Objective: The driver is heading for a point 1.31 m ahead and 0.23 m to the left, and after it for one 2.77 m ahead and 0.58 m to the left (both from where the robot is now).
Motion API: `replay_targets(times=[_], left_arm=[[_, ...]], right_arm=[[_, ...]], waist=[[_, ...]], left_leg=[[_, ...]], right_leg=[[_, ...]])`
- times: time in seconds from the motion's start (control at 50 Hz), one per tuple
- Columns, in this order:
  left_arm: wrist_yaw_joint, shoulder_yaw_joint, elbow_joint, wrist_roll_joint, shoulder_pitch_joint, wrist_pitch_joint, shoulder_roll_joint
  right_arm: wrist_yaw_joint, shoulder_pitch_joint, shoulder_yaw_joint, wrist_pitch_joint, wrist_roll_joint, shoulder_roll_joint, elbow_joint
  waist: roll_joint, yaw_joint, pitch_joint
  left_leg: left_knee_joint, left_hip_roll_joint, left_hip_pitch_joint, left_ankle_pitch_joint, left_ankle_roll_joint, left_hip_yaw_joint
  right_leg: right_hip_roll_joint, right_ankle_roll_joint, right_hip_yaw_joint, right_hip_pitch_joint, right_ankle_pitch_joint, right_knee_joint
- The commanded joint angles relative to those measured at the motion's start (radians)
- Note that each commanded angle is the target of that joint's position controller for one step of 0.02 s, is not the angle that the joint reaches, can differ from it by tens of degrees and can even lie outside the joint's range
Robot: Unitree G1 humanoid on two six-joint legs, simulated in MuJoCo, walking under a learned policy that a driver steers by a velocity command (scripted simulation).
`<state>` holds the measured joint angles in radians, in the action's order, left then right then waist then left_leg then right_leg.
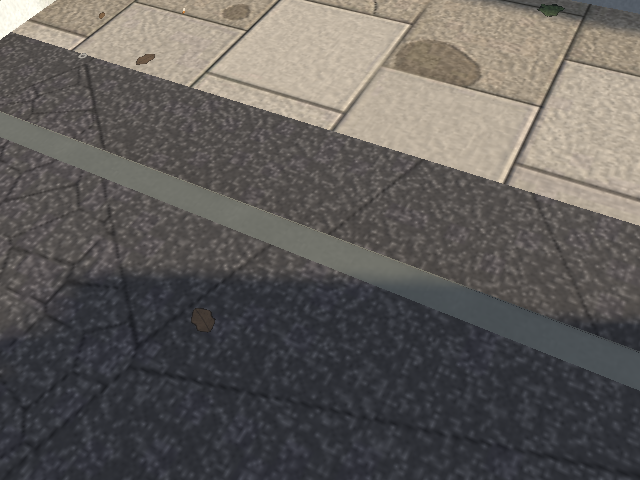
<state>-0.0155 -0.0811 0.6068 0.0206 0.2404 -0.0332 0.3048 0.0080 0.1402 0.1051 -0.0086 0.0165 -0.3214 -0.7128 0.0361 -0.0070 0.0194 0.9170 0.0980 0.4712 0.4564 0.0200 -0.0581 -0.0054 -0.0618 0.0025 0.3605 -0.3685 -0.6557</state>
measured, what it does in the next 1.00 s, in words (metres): walks ahead, turning left: left foot, then right foot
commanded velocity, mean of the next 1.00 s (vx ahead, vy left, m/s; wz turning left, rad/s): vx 0.84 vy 0.00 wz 0.24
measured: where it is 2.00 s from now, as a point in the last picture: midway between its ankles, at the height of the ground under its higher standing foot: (197, 174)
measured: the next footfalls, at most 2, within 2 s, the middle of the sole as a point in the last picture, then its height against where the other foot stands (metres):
left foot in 0.42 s outside the picture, level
right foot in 0.86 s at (385, 321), level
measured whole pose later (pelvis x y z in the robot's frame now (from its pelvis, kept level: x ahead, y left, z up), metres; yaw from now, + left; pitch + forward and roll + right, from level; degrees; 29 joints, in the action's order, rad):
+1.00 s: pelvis +0.71 +0.02 +0.00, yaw +19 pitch +2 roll -1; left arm 0.01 -0.03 0.68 -0.06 0.15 0.07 0.29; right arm -0.02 0.32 0.07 -0.04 -0.01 -0.36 -0.80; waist 0.04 -0.04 0.03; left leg 1.27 -0.03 0.36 0.32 -0.11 0.05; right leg -0.03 0.01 0.08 0.36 -0.23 -0.56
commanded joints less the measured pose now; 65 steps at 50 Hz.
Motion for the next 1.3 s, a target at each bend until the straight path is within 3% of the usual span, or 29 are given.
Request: replay_targets(times=[0.02, 0.06, 0.12, 0.14, 0.22, 0.34, 0.4, 0.42, 0.44, 0.46, 0.48, 0.52, 0.6, 0.66, 0.72, 0.78, 0.82, 0.84, 0.86, 0.88, 0.9, 0.92, 0.96, 1.02, 1.08, 1.14, 1.22, 1.26, 1.3], left_arm=[[0.009, -0.042, -0.034, -0.013, 0.106, 0.077, 0.181], [0.021, -0.014, -0.032, -0.012, 0.059, 0.082, 0.122], [0.029, -0.009, -0.008, -0.018, 0.11, 0.099, 0.121], [0.007, -0.019, 0.031, -0.043, 0.16, 0.089, 0.16], [-0.016, -0.012, 0.055, -0.035, 0.204, 0.093, 0.126], [0.012, -0.019, 0.101, -0.041, 0.222, 0.111, 0.155], [0.013, -0.02, 0.128, -0.051, 0.175, 0.113, 0.18], [0.013, -0.014, 0.138, -0.061, 0.165, 0.111, 0.162], [0.017, 0.006, 0.111, -0.054, 0.182, 0.113, 0.109], [0.004, 0.03, 0.066, -0.047, 0.206, 0.131, 0.014], [0.005, 0.028, 0.058, -0.068, 0.095, 0.138, 0.063], [-0.008, 0.027, 0.056, -0.071, 0.022, 0.151, 0.097], [-0.024, 0.049, 0.025, -0.099, -0.026, 0.109, 0.058], [-0.031, 0.065, -0.043, -0.079, -0.21, 0.098, 0.056], [-0.039, 0.085, -0.079, -0.063, -0.331, 0.104, 0.03], [-0.028, 0.077, -0.095, -0.051, -0.356, 0.105, 0.055], [-0.013, 0.059, -0.075, -0.052, -0.283, 0.106, 0.1], [0.003, 0.04, -0.038, -0.05, -0.152, 0.109, 0.138], [0.024, 0.021, 0.01, -0.049, 0.051, 0.112, 0.171], [0.05, -0.009, 0.034, -0.075, 0.279, 0.114, 0.249], [0.041, -0.022, 0.035, -0.103, 0.231, 0.112, 0.316], [0.038, -0.014, 0.018, -0.083, 0.127, 0.104, 0.224], [0.031, 0.012, 0.042, -0.085, 0.056, 0.103, 0.106], [0.02, 0.027, 0.117, -0.061, 0.1, 0.128, 0.05], [0.006, 0.034, 0.16, -0.04, 0.119, 0.153, 0.039], [0.008, 0.037, 0.181, -0.047, 0.083, 0.171, 0.058], [0.009, 0.03, 0.248, -0.042, 0.18, 0.175, 0.131], [0.024, 0.022, 0.266, -0.048, 0.218, 0.151, 0.195], [0.037, 0.013, 0.276, -0.047, 0.221, 0.114, 0.261]], right_arm=[[-0.016, -0.163, 0.028, -0.077, 0.015, -0.121, 0.136], [-0.02, -0.084, 0.027, -0.09, -0.022, -0.106, 0.082], [-0.028, -0.089, 0.014, -0.091, -0.014, -0.069, 0.056], [-0.061, -0.028, -0.015, -0.033, -0.112, -0.017, 0.021], [-0.084, -0.109, -0.012, 0.006, -0.059, -0.05, 0.044], [-0.088, -0.202, -0.023, -0.021, -0.047, -0.06, 0.103], [-0.06, -0.002, -0.016, -0.023, -0.047, -0.077, 0.064], [-0.04, 0.227, 0.0, -0.03, -0.049, -0.105, -0.011], [-0.024, 0.445, 0.023, -0.04, -0.061, -0.205, -0.054], [-0.03, 0.483, 0.041, -0.047, -0.056, -0.306, -0.067], [-0.044, 0.344, 0.01, -0.045, -0.04, -0.188, -0.053], [-0.043, 0.281, 0.004, -0.048, -0.04, -0.144, -0.039], [-0.026, 0.277, -0.022, -0.067, -0.019, -0.078, -0.067], [-0.021, 0.308, -0.013, -0.077, -0.018, -0.099, -0.066], [-0.019, 0.337, 0.0, -0.081, -0.01, -0.123, -0.073], [-0.01, 0.352, 0.004, -0.08, 0.0, -0.139, -0.084], [-0.005, 0.333, 0.01, -0.075, -0.004, -0.174, -0.081], [-0.008, 0.329, 0.017, -0.074, -0.014, -0.202, -0.083], [-0.014, 0.279, 0.021, -0.075, -0.018, -0.219, -0.071], [-0.014, 0.269, -0.005, -0.085, -0.025, -0.12, -0.044], [-0.016, 0.385, -0.039, -0.08, 0.029, 0.01, 0.006], [-0.008, 0.292, -0.039, -0.067, 0.003, -0.062, -0.004], [-0.024, 0.169, -0.032, -0.051, -0.027, -0.091, -0.006], [-0.055, 0.109, -0.043, -0.004, -0.039, -0.029, 0.02], [-0.076, 0.002, -0.059, 0.022, -0.046, -0.01, 0.095], [-0.088, -0.096, -0.075, 0.014, -0.05, -0.018, 0.141], [-0.102, -0.215, -0.098, -0.005, -0.054, -0.015, 0.156], [-0.094, -0.185, -0.087, -0.013, -0.061, -0.054, 0.131], [-0.078, 0.0, -0.06, -0.022, -0.07, -0.108, 0.08]], waist=[[-0.226, 0.062, -0.009], [-0.215, 0.02, -0.034], [-0.184, 0.029, -0.026], [-0.201, 0.03, -0.02], [-0.191, 0.065, 0.058], [-0.166, 0.084, 0.125], [-0.172, -0.023, 0.053], [-0.103, -0.123, -0.069], [0.087, -0.198, -0.226], [0.408, -0.137, -0.259], [0.212, -0.099, -0.116], [-0.01, -0.061, -0.062], [0.039, 0.01, 0.048], [-0.001, -0.02, 0.118], [0.023, -0.063, 0.104], [0.027, -0.068, 0.065], [0.019, -0.023, 0.006], [0.014, 0.035, -0.09], [0.009, 0.15, -0.189], [-0.092, 0.23, -0.352], [-0.422, 0.109, -0.493], [-0.31, 0.104, -0.358], [-0.102, 0.091, -0.142], [-0.112, 0.044, -0.024], [-0.124, 0.014, 0.033], [-0.095, -0.024, 0.106], [-0.048, 0.006, 0.165], [-0.097, -0.022, 0.104], [-0.15, -0.134, -0.046]], left_leg=[[0.193, -0.016, 0.52, -0.083, -0.057, 0.145], [0.108, -0.005, 0.386, -0.262, -0.029, 0.122], [0.012, -0.035, 0.322, -0.433, 0.007, 0.086], [0.008, -0.041, 0.274, -0.409, 0.027, 0.021], [-0.106, -0.033, 0.271, -0.444, 0.053, 0.015], [-0.319, -0.022, 0.202, -0.368, -0.026, 0.02], [-0.364, -0.109, -0.086, -0.217, -0.109, -0.066], [-0.357, -0.152, -0.357, -0.181, -0.137, -0.073], [-0.414, 0.021, -0.668, 0.138, -0.194, 0.209], [-0.668, 0.197, -0.812, 0.48, -0.283, 0.813], [-0.731, 0.205, -0.719, 0.382, -0.273, 0.935], [-0.684, 0.153, -0.561, 0.173, -0.272, 0.666], [-0.772, 0.028, -0.311, 0.003, -0.293, 0.483], [-0.835, -0.004, -0.24, -0.164, -0.309, 0.435], [-0.825, -0.036, -0.223, -0.405, -0.272, 0.396], [-0.765, 0.001, -0.333, -0.651, -0.242, 0.416], [-0.638, -0.005, -0.389, -0.871, -0.2, 0.413], [-0.464, -0.02, -0.395, -0.994, -0.178, 0.396], [-0.214, -0.056, -0.283, -0.934, -0.154, 0.376], [0.139, -0.113, -0.134, -0.645, -0.153, 0.304], [0.439, -0.223, 0.161, 0.05, -0.13, 0.209], [0.505, -0.149, 0.26, -0.055, -0.147, 0.189], [0.44, -0.062, 0.263, -0.18, -0.141, 0.153], [0.409, -0.005, 0.251, -0.175, -0.129, 0.141], [0.37, 0.015, 0.335, -0.249, -0.117, 0.127], [0.125, -0.01, 0.274, -0.441, -0.123, 0.101], [-0.165, -0.081, 0.085, -0.499, -0.174, -0.05], [-0.219, -0.155, 0.022, -0.383, -0.201, -0.088], [-0.263, -0.219, -0.239, -0.252, -0.239, -0.08]], right_leg=[[-0.333, -0.215, -0.632, -0.339, -0.447, 0.503], [-0.245, -0.159, -0.451, -0.278, -0.263, 0.484], [-0.197, -0.138, -0.334, -0.264, -0.102, 0.508], [-0.132, -0.111, -0.276, -0.23, -0.104, 0.542], [-0.157, -0.126, -0.272, -0.235, -0.083, 0.582], [-0.244, -0.138, -0.268, -0.351, -0.016, 0.602], [-0.231, -0.118, -0.152, -0.348, 0.577, 0.41], [-0.165, -0.093, -0.054, -0.274, 0.814, 0.105], [-0.092, -0.058, 0.013, -0.018, 0.647, -0.308], [0.102, -0.011, -0.022, 0.32, -0.063, -0.571], [0.063, -0.032, -0.113, 0.462, -0.031, -0.674], [-0.048, -0.033, -0.099, 0.428, 0.115, -0.626], [-0.089, 0.055, -0.064, 0.35, 0.124, -0.451], [-0.079, 0.111, -0.012, 0.371, 0.24, -0.24], [-0.03, 0.115, 0.021, 0.225, 0.401, -0.015], [-0.007, 0.09, 0.0, 0.13, 0.449, 0.08], [0.033, 0.071, 0.007, -0.022, 0.343, 0.144], [0.056, 0.056, 0.016, -0.19, 0.259, 0.13], [0.001, 0.039, -0.014, -0.435, 0.222, 0.108], [-0.222, 0.013, -0.246, -0.674, -0.189, 0.105], [-0.482, -0.064, -0.804, -0.849, -0.567, 0.327], [-0.436, -0.059, -0.845, -0.713, -0.55, 0.402], [-0.36, -0.057, -0.497, -0.485, -0.175, 0.371], [-0.282, -0.026, -0.23, -0.324, 0.122, 0.415], [-0.289, -0.028, -0.077, -0.288, 0.306, 0.466], [-0.216, -0.014, 0.102, -0.194, 0.411, 0.55], [-0.22, -0.043, 0.213, -0.241, 0.679, 0.645], [-0.247, -0.043, 0.235, -0.407, 1.139, 0.501], [-0.288, -0.045, 0.231, -0.432, 1.392, 0.151]])
Velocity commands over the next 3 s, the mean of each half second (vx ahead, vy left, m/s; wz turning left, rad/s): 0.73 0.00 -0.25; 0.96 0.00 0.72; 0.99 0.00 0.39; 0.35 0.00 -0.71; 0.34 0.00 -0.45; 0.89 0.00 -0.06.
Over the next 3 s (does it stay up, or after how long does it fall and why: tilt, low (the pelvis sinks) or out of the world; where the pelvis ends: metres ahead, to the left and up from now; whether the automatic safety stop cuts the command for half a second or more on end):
stays up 1.88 0.47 -0.16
